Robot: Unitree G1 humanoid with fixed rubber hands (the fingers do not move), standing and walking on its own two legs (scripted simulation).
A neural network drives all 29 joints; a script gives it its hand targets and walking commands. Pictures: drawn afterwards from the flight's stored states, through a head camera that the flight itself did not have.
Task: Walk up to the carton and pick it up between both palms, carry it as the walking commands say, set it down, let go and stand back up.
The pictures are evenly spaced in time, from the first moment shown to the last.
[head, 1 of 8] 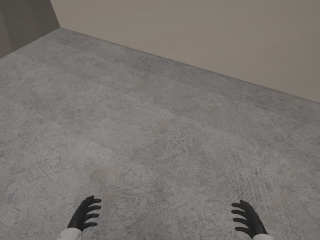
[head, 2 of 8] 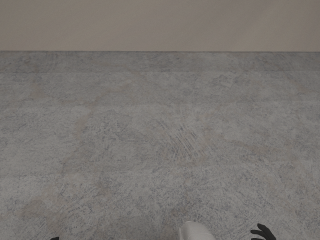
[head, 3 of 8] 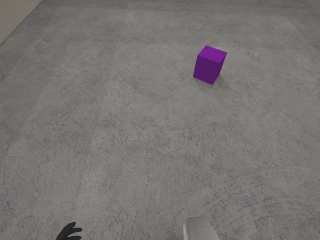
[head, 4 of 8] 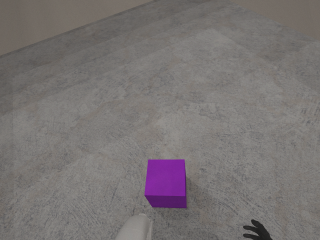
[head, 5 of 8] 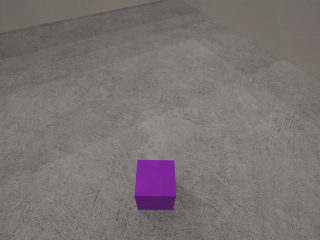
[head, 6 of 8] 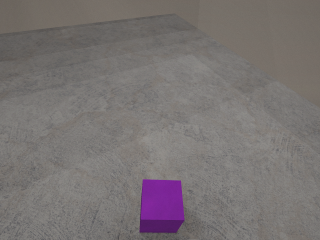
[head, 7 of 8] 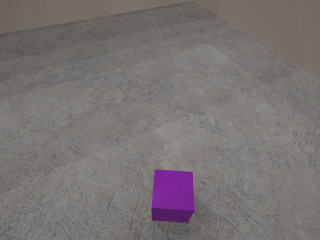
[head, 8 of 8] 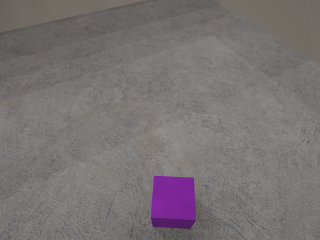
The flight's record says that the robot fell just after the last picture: no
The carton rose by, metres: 0.00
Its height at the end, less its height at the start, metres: +0.00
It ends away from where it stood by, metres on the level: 0.00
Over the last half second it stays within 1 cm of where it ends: yes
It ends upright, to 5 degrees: yes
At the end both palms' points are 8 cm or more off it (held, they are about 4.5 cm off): yes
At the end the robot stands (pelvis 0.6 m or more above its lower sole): yes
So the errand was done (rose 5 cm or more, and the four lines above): no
